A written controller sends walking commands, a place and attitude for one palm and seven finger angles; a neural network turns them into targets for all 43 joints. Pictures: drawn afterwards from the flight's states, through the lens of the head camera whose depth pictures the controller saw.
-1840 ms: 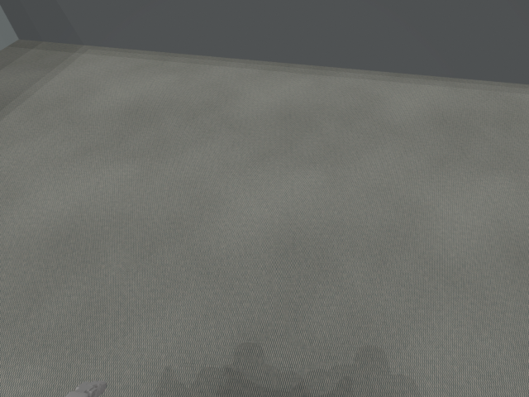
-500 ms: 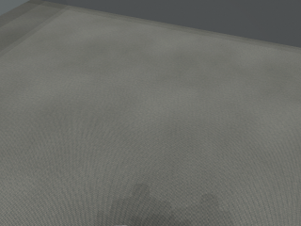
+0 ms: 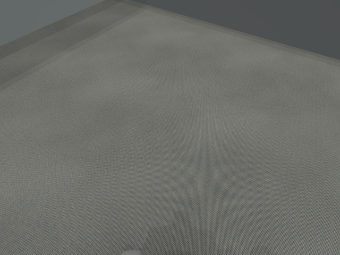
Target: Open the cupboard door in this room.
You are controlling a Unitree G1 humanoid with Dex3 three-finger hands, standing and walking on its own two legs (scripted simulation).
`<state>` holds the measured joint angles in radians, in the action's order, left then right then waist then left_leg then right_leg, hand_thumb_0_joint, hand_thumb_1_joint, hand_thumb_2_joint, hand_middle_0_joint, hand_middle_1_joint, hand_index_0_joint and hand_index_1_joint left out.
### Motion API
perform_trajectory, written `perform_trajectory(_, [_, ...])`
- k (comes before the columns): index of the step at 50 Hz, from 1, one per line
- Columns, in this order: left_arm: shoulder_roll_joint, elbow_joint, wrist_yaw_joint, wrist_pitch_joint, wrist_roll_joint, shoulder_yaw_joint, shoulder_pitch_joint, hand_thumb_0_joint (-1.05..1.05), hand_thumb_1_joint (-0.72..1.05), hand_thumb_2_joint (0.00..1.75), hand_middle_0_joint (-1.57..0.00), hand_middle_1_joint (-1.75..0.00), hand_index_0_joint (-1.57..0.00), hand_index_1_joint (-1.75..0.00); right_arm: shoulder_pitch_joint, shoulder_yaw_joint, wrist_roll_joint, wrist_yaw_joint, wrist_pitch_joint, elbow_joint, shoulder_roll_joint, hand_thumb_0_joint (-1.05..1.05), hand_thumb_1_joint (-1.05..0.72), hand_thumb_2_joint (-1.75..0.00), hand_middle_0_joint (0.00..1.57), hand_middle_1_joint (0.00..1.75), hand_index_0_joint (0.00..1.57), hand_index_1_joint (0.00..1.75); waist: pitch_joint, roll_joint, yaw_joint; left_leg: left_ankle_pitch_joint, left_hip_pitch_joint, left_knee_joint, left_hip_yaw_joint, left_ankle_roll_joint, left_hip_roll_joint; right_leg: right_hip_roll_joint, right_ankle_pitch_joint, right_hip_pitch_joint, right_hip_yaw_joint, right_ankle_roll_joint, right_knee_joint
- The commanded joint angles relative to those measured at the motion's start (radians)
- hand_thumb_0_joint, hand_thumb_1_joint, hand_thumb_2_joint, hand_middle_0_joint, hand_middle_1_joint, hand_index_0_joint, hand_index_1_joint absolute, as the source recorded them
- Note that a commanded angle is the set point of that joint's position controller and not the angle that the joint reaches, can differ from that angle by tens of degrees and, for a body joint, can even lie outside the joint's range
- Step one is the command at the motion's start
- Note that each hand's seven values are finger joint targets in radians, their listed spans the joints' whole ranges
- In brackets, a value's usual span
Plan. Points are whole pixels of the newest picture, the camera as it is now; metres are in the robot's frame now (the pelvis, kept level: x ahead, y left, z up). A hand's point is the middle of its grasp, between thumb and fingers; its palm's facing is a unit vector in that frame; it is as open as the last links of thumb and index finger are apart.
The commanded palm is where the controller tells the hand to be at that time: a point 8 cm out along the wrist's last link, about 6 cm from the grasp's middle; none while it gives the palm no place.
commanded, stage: turn or walk to find it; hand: left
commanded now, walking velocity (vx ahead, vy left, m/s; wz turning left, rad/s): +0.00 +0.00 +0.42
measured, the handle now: out of the picture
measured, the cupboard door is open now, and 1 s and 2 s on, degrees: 0 0 0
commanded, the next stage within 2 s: none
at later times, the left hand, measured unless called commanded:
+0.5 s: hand out of the picture +0.03 +0.23 -0.15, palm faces +0.21 -0.94 -0.27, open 7.4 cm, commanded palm none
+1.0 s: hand out of the picture -0.13 +0.24 -0.19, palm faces +0.43 -0.87 -0.24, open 7.4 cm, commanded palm none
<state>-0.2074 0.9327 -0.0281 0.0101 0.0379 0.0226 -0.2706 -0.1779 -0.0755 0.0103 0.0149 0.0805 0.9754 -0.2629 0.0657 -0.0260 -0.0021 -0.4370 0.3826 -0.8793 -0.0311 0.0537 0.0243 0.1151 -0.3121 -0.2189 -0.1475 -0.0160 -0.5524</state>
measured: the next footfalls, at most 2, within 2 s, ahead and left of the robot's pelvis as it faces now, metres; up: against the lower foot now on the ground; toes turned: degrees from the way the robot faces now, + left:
left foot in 0.08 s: +0.02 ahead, +0.14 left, +0.00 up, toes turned +6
right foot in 0.52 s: +0.04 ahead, -0.09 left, +0.00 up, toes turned +9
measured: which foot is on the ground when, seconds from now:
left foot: up 0.00-0.06, down 0.08-0.52, up 0.54-0.90, down 0.92-1.00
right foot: down 0.00-0.08, up 0.10-0.50, down 0.52-0.92, up 0.94-1.00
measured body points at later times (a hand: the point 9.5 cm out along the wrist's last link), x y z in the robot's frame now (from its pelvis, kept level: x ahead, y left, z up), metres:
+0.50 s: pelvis -0.03 +0.01 +0.00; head +0.00 +0.01 +0.45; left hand +0.02 +0.28 -0.13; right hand +0.07 -0.21 -0.15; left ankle -0.02 +0.13 -0.74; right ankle -0.01 -0.10 -0.73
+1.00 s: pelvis -0.07 +0.03 -0.01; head -0.05 +0.07 +0.44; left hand -0.15 +0.28 -0.17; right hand +0.11 -0.17 -0.14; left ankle -0.11 +0.13 -0.74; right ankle -0.02 -0.10 -0.70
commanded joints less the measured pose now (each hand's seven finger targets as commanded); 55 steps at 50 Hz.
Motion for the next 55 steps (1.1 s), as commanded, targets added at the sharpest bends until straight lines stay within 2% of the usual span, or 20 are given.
perform_trajectory(1, [-0.24,-0.035,-0.009,-0.006,-0.007,0.071,-0.039,0.0,0.9,0.9,-0.2,-0.3,-0.2,-0.3,0.007,0.005,-0.004,-0.003,-0.052,-0.084,-0.045,0.0,-0.9,-0.9,0.2,0.3,0.2,0.3,-0.1,-0.172,-0.008,0.109,-0.111,0.331,-0.065,-0.02,-0.028,0.199,0.535,0.081,0.116,0.106,0.034])
perform_trajectory(2, [-0.226,-0.038,-0.006,0.0,-0.016,0.068,-0.026,0.0,0.9,0.9,-0.2,-0.3,-0.2,-0.3,-0.042,-0.001,-0.002,-0.003,-0.06,-0.07,-0.079,0.0,-0.9,-0.9,0.2,0.3,0.2,0.3,-0.131,-0.095,0.02,0.257,-0.246,0.47,-0.036,-0.033,-0.002,0.172,0.448,0.007,0.067,0.054,-0.06])
perform_trajectory(4, [-0.114,-0.102,0.002,0.013,-0.017,0.042,-0.007,0.0,0.9,0.9,-0.2,-0.3,-0.2,-0.3,-0.114,-0.037,0.003,-0.008,-0.066,-0.07,-0.245,0.0,-0.9,-0.9,0.2,0.3,0.2,0.3,-0.147,0.331,0.049,0.814,-0.406,0.532,0.388,-0.22,0.379,-0.012,-0.337,-0.347,0.022,-0.054,-0.423])
perform_trajectory(5, [-0.131,-0.101,-0.007,0.028,-0.013,0.041,0.058,0.0,0.9,0.9,-0.2,-0.3,-0.2,-0.3,-0.147,-0.037,0.006,-0.022,-0.069,-0.049,-0.221,0.0,-0.9,-0.9,0.2,0.3,0.2,0.3,-0.153,0.255,0.078,0.766,-0.347,0.535,0.373,-0.247,0.363,-0.009,-0.316,-0.338,0.107,-0.048,-0.52])
perform_trajectory(10, [-0.122,-0.045,0.015,0.025,-0.019,0.051,0.038,0.0,0.9,0.9,-0.2,-0.3,-0.2,-0.3,-0.014,-0.01,0.006,-0.036,-0.078,-0.082,-0.135,0.0,-0.9,-0.9,0.2,0.3,0.2,0.3,-0.1,0.169,0.013,0.64,-0.263,0.534,0.22,-0.21,0.198,-0.015,-0.101,-0.31,0.124,-0.06,-0.545])
perform_trajectory(18, [-0.096,-0.079,0.008,0.025,-0.025,0.049,0.088,0.0,0.9,0.9,-0.2,-0.3,-0.2,-0.3,-0.054,-0.023,0.014,-0.032,-0.065,-0.078,-0.137,0.0,-0.9,-0.9,0.2,0.3,0.2,0.3,-0.083,0.163,0.035,0.529,-0.236,0.549,0.332,-0.239,0.202,-0.058,-0.127,-0.223,0.124,-0.057,-0.307])
perform_trajectory(23, [-0.095,-0.075,-0.001,0.01,-0.03,0.05,0.012,0.0,0.9,0.9,-0.2,-0.3,-0.2,-0.3,-0.023,-0.031,0.013,-0.024,-0.056,-0.093,-0.135,0.0,-0.9,-0.9,0.2,0.3,0.2,0.3,-0.104,0.161,-0.006,0.508,-0.133,0.483,0.36,-0.204,0.153,-0.096,-0.011,-0.016,0.109,-0.038,-0.022])
perform_trajectory(24, [-0.106,-0.07,-0.004,0.003,-0.03,0.053,-0.016,0.0,0.9,0.9,-0.2,-0.3,-0.2,-0.3,-0.022,-0.028,0.008,-0.022,-0.056,-0.098,-0.122,0.0,-0.9,-0.9,0.2,0.3,0.2,0.3,-0.112,0.127,-0.023,0.442,-0.057,0.439,0.349,-0.172,0.125,-0.078,0.079,0.092,0.116,-0.035,0.11])
perform_trajectory(25, [-0.156,-0.072,-0.01,-0.009,-0.02,0.063,-0.036,0.0,0.9,0.9,-0.2,-0.3,-0.2,-0.3,-0.034,-0.024,-0.001,-0.016,-0.057,-0.104,-0.079,0.0,-0.9,-0.9,0.2,0.3,0.2,0.3,-0.127,-0.012,-0.032,0.294,0.06,0.315,0.279,-0.114,0.05,0.044,0.086,0.207,0.235,-0.002,0.227])
perform_trajectory(26, [-0.245,-0.079,-0.014,-0.015,-0.007,0.08,-0.037,0.0,0.9,0.9,-0.2,-0.3,-0.2,-0.3,-0.044,-0.013,-0.003,-0.012,-0.057,-0.133,-0.019,0.0,-0.9,-0.9,0.2,0.3,0.2,0.3,-0.1,-0.274,-0.032,-0.034,0.221,0.091,0.088,-0.038,-0.1,0.302,0.126,0.229,0.498,0.109,0.295])
perform_trajectory(28, [-0.219,-0.107,-0.017,-0.006,-0.017,0.079,0.028,0.0,0.9,0.9,-0.2,-0.3,-0.2,-0.3,-0.019,-0.038,0.013,-0.01,-0.028,-0.119,-0.074,0.0,-0.9,-0.9,0.2,0.3,0.2,0.3,-0.051,-0.208,-0.021,-0.082,0.155,-0.208,0.127,-0.041,-0.05,0.314,-0.024,-0.024,0.476,0.171,0.343])
perform_trajectory(30, [-0.165,-0.122,-0.011,-0.01,-0.017,0.057,0.115,0.0,0.9,0.9,-0.2,-0.3,-0.2,-0.3,-0.056,-0.034,0.017,0.003,-0.02,-0.073,-0.061,0.0,-0.9,-0.9,0.2,0.3,0.2,0.3,0.018,-0.108,0.029,0.049,0.156,-0.319,0.095,-0.026,-0.019,0.202,0.001,-0.079,0.299,0.135,0.315])
perform_trajectory(32, [-0.146,-0.12,-0.01,-0.017,-0.017,0.052,0.102,0.0,0.9,0.9,-0.2,-0.3,-0.2,-0.3,-0.085,-0.028,0.015,0.005,-0.02,-0.056,-0.048,0.0,-0.9,-0.9,0.2,0.3,0.2,0.3,-0.009,-0.136,0.027,0.089,0.16,-0.321,0.066,-0.007,-0.011,0.171,0.1,-0.022,0.209,0.126,0.286])
perform_trajectory(41, [-0.218,-0.046,-0.007,-0.009,-0.004,0.077,-0.031,0.0,0.9,0.9,-0.2,-0.3,-0.2,-0.3,0.026,0.0,-0.001,0.0,-0.039,-0.077,-0.018,0.0,-0.9,-0.9,0.2,0.3,0.2,0.3,-0.079,-0.179,-0.047,-0.031,0.014,0.112,-0.046,-0.002,-0.008,0.23,0.459,0.114,0.15,0.162,0.154])
perform_trajectory(44, [-0.211,-0.04,-0.006,0.0,-0.014,0.08,0.006,0.0,0.9,0.9,-0.2,-0.3,-0.2,-0.3,-0.07,-0.001,-0.001,-0.005,-0.053,-0.054,-0.038,0.0,-0.9,-0.9,0.2,0.3,0.2,0.3,-0.125,-0.142,0.013,0.178,-0.183,0.407,-0.058,-0.019,-0.007,0.203,0.427,0.044,0.071,0.08,0.019])
perform_trajectory(45, [-0.177,-0.05,-0.002,0.009,-0.023,0.074,0.002,0.0,0.9,0.9,-0.2,-0.3,-0.2,-0.3,-0.107,-0.013,0.004,-0.005,-0.064,-0.047,-0.096,0.0,-0.9,-0.9,0.2,0.3,0.2,0.3,-0.147,0.015,0.034,0.314,-0.317,0.503,0.044,-0.047,0.077,0.146,0.26,-0.082,0.014,0.022,-0.118])
perform_trajectory(46, [-0.106,-0.086,0.007,0.015,-0.026,0.061,-0.005,0.0,0.9,0.9,-0.2,-0.3,-0.2,-0.3,-0.124,-0.034,0.012,-0.008,-0.069,-0.058,-0.198,0.0,-0.9,-0.9,0.2,0.3,0.2,0.3,-0.134,0.32,0.038,0.619,-0.4,0.545,0.367,-0.162,0.334,0.015,-0.215,-0.336,-0.03,-0.054,-0.319])
perform_trajectory(47, [-0.111,-0.102,0.002,0.026,-0.014,0.051,0.067,0.0,0.9,0.9,-0.2,-0.3,-0.2,-0.3,-0.16,-0.042,0.011,-0.015,-0.063,-0.044,-0.221,0.0,-0.9,-0.9,0.2,0.3,0.2,0.3,-0.124,0.284,0.076,0.606,-0.306,0.572,0.397,-0.24,0.386,-0.004,-0.325,-0.324,0.057,-0.046,-0.471])
perform_trajectory(51, [-0.115,-0.046,0.016,0.026,-0.017,0.061,0.056,0.0,0.9,0.9,-0.2,-0.3,-0.2,-0.3,-0.017,-0.01,0.011,-0.037,-0.074,-0.076,-0.129,0.0,-0.9,-0.9,0.2,0.3,0.2,0.3,-0.067,0.185,0.009,0.541,-0.229,0.563,0.237,-0.202,0.221,-0.002,-0.101,-0.332,0.126,-0.053,-0.572])
perform_trajectory(55, [-0.111,-0.04,0.015,0.028,-0.021,0.057,0.057,0.0,0.9,0.9,-0.2,-0.3,-0.2,-0.3,-0.043,-0.013,0.008,-0.037,-0.076,-0.074,-0.127,0.0,-0.9,-0.9,0.2,0.3,0.2,0.3,-0.092,0.167,0.023,0.612,-0.278,0.551,0.228,-0.216,0.2,-0.02,-0.094,-0.297,0.119,-0.067,-0.479])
